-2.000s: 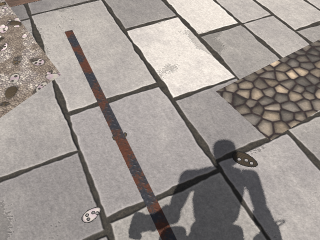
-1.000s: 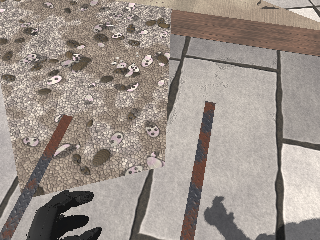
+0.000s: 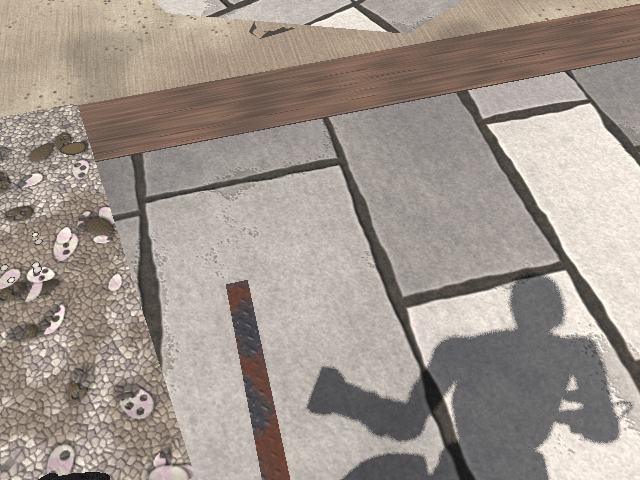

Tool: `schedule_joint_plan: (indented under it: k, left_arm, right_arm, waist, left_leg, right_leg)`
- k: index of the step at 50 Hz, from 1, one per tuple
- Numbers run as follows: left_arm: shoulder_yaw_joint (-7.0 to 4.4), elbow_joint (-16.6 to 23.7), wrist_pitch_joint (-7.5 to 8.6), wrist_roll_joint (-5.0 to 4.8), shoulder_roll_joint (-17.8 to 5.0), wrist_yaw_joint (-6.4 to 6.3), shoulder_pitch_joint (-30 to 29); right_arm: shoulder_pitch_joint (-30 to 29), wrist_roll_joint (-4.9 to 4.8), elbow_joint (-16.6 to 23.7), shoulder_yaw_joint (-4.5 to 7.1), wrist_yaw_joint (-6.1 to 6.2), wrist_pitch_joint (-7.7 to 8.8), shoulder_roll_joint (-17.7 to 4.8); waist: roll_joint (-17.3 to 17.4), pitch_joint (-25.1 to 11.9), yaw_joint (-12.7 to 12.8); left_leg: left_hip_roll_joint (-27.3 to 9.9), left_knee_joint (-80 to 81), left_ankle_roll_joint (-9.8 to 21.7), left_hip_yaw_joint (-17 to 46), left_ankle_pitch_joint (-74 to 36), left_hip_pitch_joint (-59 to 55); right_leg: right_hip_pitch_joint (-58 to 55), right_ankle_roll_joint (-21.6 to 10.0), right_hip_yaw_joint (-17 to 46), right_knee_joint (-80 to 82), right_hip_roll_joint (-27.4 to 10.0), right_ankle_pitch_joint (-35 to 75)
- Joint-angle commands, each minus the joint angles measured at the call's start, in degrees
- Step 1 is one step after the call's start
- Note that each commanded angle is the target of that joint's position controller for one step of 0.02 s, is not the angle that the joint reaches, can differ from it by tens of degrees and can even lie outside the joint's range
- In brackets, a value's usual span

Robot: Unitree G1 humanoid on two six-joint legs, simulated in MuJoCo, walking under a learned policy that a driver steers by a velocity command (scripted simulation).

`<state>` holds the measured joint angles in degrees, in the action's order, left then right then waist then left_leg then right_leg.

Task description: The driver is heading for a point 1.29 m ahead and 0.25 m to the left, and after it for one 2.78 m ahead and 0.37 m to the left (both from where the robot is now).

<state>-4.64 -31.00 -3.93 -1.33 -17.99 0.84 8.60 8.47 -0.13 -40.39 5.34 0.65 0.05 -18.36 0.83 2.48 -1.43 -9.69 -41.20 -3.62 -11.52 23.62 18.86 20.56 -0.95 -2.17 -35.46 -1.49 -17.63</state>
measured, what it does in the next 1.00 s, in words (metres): steps on the spot: left foot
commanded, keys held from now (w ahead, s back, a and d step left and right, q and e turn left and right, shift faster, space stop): shift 1.00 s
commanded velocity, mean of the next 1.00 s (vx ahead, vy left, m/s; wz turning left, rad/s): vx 0.00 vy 0.00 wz -0.22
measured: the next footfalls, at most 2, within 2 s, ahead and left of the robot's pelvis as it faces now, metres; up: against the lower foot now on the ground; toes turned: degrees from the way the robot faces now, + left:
left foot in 0.40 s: +0.10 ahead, +0.12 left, +0.00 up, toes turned -10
right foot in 1.86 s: +0.17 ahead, -0.17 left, +0.00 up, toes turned -12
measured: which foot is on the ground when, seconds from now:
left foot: up 0.00-0.38, down 0.40-1.00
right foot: down 0.00-1.00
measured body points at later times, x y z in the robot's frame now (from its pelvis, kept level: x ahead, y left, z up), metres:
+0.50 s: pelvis +0.03 +0.00 +0.01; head +0.05 +0.02 +0.46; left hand +0.24 +0.21 -0.09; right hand +0.13 -0.28 -0.08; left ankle +0.06 +0.12 -0.72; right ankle +0.01 -0.11 -0.72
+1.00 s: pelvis +0.05 +0.02 +0.01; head +0.05 +0.02 +0.46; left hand +0.21 +0.24 -0.11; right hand +0.15 -0.24 -0.09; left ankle +0.06 +0.12 -0.72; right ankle +0.01 -0.11 -0.72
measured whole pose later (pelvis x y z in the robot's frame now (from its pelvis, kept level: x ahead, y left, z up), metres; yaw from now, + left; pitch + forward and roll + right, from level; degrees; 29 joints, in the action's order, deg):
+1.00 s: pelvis +0.05 +0.02 +0.01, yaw -11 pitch -1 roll +0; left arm -2.6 -42.5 -1.2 0.6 -11.8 -1.7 13.1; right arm 10.9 0.5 -39.9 1.6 0.2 1.4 -11.8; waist -0.3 1.1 0.2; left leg 0.9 -32.3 1.5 -1.0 17.8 13.7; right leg 12.7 1.0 6.8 -31.7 2.0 -18.2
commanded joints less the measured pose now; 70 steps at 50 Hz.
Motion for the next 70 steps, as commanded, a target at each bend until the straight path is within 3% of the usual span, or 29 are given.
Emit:
schedule_joint_plan:
  k: [1,2,3,4,5,7,11,14,17,19,20,21,22,23,24,27,36,57,70]
  left_arm:
    - [-4.90,3.3,2.32,2.79,-15.7,-0.57,9.8]
    - [-3.84,2.6,3.37,2.96,-13.4,-0.22,8.2]
    - [-3.21,2.2,3.63,1.62,-11.1,-0.76,4.5]
    - [-2.17,2.6,3.30,0.43,-8.5,-1.24,1.3]
    - [-1.58,3.0,3.05,0.51,-7.9,-1.65,-1.1]
    - [-1.05,2.8,3.03,1.52,-7.6,-2.04,-2.2]
    - [-0.60,1.2,3.06,1.66,-7.2,-2.48,-1.2]
    - [-0.37,0.3,2.88,1.96,-7.3,-2.11,-1.5]
    - [0.25,-1.0,2.93,1.79,-6.2,-1.41,-1.3]
    - [1.02,-1.6,3.04,1.13,-4.5,-1.32,-2.6]
    - [1.54,-2.3,3.37,1.23,-3.0,-1.35,-1.1]
    - [2.02,-2.5,3.88,2.33,-1.3,-1.39,0.9]
    - [1.90,-3.2,4.37,2.59,-0.8,-1.12,5.6]
    - [1.68,-3.4,4.28,2.96,-2.3,-1.34,3.6]
    - [1.18,-3.6,3.98,2.61,-3.4,-1.43,1.3]
    - [1.09,-3.8,2.80,2.44,-2.3,-1.46,-0.2]
    - [0.97,-6.3,3.80,2.04,-0.3,-1.50,2.6]
    - [0.31,-9.4,3.19,1.91,1.0,-3.43,4.8]
    - [0.04,-14.8,3.24,1.70,1.1,-4.26,6.4]
  right_arm:
    - [-5.0,1.93,7.3,0.70,-0.02,1.72,-4.2]
    - [-7.5,0.07,7.4,1.11,0.46,1.54,-6.0]
    - [-6.2,-0.09,6.4,1.19,1.24,1.18,-5.6]
    - [-4.5,0.53,5.1,1.24,1.85,0.64,-5.9]
    - [-2.4,0.99,4.4,1.30,1.89,0.27,-5.9]
    - [0.5,0.73,3.2,1.01,1.54,0.06,-5.0]
    - [-0.5,0.42,3.4,-0.41,1.19,-0.09,-2.7]
    - [-1.1,0.27,3.9,-0.65,0.68,-0.08,-2.9]
    - [-0.9,0.03,4.4,-0.65,0.34,0.19,-3.0]
    - [1.3,0.16,3.9,-0.98,-0.03,0.74,-1.5]
    - [2.0,0.98,4.0,-1.14,-0.14,1.10,-1.7]
    - [2.9,2.00,4.7,-0.71,0.14,1.34,-4.9]
    - [0.5,2.06,4.3,-0.42,0.24,1.41,-6.9]
    - [-1.5,1.47,4.7,-1.34,0.03,1.53,-2.7]
    - [-2.3,1.33,4.9,-1.70,-0.17,1.71,-1.3]
    - [-0.8,1.05,5.0,-1.49,-0.01,2.30,-2.4]
    - [0.1,0.83,6.0,-2.09,0.32,1.67,-0.4]
    - [2.0,0.55,2.7,-2.16,-0.20,2.57,1.4]
    - [3.4,0.39,-2.3,-2.15,0.05,2.48,1.3]
  waist:
    - [-16.2,-17.6,7.2]
    - [-11.2,-14.4,6.5]
    - [-8.0,-11.3,4.0]
    - [-6.6,-10.2,2.5]
    - [-7.3,-10.3,0.9]
    - [-7.3,-11.2,-0.1]
    - [-8.0,-10.1,1.4]
    - [-9.2,-8.3,2.4]
    - [-9.8,-6.8,2.7]
    - [-8.8,-6.4,0.4]
    - [-6.9,-6.8,0.1]
    - [-1.2,-8.4,1.5]
    - [9.1,-8.7,6.5]
    - [10.2,-9.1,5.0]
    - [8.6,-7.5,3.9]
    - [5.0,-5.0,2.0]
    - [-1.2,-5.0,1.0]
    - [-0.6,-3.3,1.8]
    - [-0.5,-2.2,1.5]
  left_leg:
    - [7.5,-32.1,-2.1,12.8,15.9,27.9]
    - [6.6,-33.1,-0.4,14.3,10.4,27.8]
    - [5.6,-30.6,0.4,14.6,4.7,27.9]
    - [4.9,-28.4,0.2,14.9,1.3,25.9]
    - [5.8,-28.4,-0.2,14.1,-1.8,21.7]
    - [7.1,-26.7,-0.9,13.2,-5.4,17.4]
    - [7.2,-14.2,-1.2,13.6,-7.3,14.1]
    - [7.3,-7.2,-0.6,13.4,-5.5,9.2]
    - [8.0,-0.7,0.5,12.9,-3.4,4.5]
    - [8.6,11.5,2.0,11.8,-10.9,-2.6]
    - [7.3,17.2,2.9,13.6,-19.8,-8.1]
    - [0.7,17.6,4.9,20.1,-32.9,-13.3]
    - [-3.7,16.1,10.3,23.8,-36.4,-11.6]
    - [-3.8,18.2,12.8,25.1,-27.7,-6.5]
    - [-0.6,18.1,10.7,22.5,-20.7,-5.7]
    - [3.0,16.6,7.1,18.5,-13.9,-5.4]
    - [5.5,13.2,6.7,15.7,-16.8,-8.0]
    - [6.4,15.8,7.0,15.5,-16.6,-6.3]
    - [6.0,18.5,7.9,16.5,-16.0,-7.4]
  right_leg:
    - [-26.7,-21.4,33.9,12.3,-21.8,43.6]
    - [-24.0,-18.4,27.7,13.3,-18.5,37.2]
    - [-20.5,-14.6,22.9,12.9,-15.1,32.9]
    - [-17.5,-12.4,20.1,12.6,-13.2,32.1]
    - [-13.4,-11.9,17.7,12.5,-11.7,34.3]
    - [-10.9,-11.9,15.5,13.1,-10.1,34.5]
    - [-10.8,-12.1,15.9,13.2,-9.6,28.3]
    - [-7.8,-12.7,17.9,13.2,-10.0,22.6]
    - [-6.3,-12.8,20.3,11.9,-10.1,21.6]
    - [-4.8,-10.7,20.1,10.0,-8.1,19.4]
    - [-3.0,-8.0,19.7,9.4,-6.1,15.3]
    - [-0.6,-4.2,16.9,5.1,-2.1,7.2]
    - [0.0,-1.2,10.8,3.2,3.1,-2.6]
    - [-4.8,1.0,9.3,4.4,1.7,-1.7]
    - [-5.4,1.2,9.2,5.3,1.8,0.9]
    - [-4.4,-0.2,10.5,6.8,1.8,5.6]
    - [-4.0,0.0,11.6,7.8,1.1,9.9]
    - [-8.5,1.6,11.3,8.1,0.6,12.3]
    - [-8.9,2.8,10.8,9.5,0.4,11.9]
